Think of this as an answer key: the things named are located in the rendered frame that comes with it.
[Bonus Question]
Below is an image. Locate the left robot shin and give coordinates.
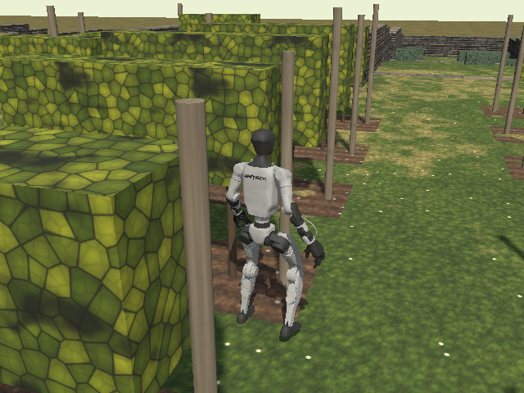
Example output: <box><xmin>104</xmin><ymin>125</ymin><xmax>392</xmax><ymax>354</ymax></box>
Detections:
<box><xmin>241</xmin><ymin>263</ymin><xmax>256</xmax><ymax>314</ymax></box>

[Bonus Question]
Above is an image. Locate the left robot upper arm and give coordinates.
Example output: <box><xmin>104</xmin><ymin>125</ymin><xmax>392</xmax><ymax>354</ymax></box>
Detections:
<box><xmin>226</xmin><ymin>162</ymin><xmax>249</xmax><ymax>202</ymax></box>

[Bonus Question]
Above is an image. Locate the left robot forearm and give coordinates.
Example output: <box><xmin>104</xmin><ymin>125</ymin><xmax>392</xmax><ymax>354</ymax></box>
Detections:
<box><xmin>226</xmin><ymin>198</ymin><xmax>242</xmax><ymax>216</ymax></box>

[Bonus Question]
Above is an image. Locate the right robot thigh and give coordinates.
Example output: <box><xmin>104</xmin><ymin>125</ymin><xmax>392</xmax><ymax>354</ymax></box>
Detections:
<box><xmin>269</xmin><ymin>232</ymin><xmax>303</xmax><ymax>283</ymax></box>

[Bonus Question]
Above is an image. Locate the right robot forearm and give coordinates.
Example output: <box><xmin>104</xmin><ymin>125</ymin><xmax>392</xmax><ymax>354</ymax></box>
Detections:
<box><xmin>290</xmin><ymin>202</ymin><xmax>315</xmax><ymax>245</ymax></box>

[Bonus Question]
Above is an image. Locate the left robot hand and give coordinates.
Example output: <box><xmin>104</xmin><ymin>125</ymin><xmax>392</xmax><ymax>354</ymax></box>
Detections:
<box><xmin>233</xmin><ymin>211</ymin><xmax>252</xmax><ymax>230</ymax></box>

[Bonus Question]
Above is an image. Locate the right robot hand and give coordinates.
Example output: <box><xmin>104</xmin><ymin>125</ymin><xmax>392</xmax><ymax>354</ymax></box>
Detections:
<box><xmin>304</xmin><ymin>240</ymin><xmax>325</xmax><ymax>269</ymax></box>

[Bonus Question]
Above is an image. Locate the right robot upper arm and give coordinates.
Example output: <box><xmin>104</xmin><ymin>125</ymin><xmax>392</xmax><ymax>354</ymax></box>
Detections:
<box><xmin>274</xmin><ymin>166</ymin><xmax>294</xmax><ymax>215</ymax></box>

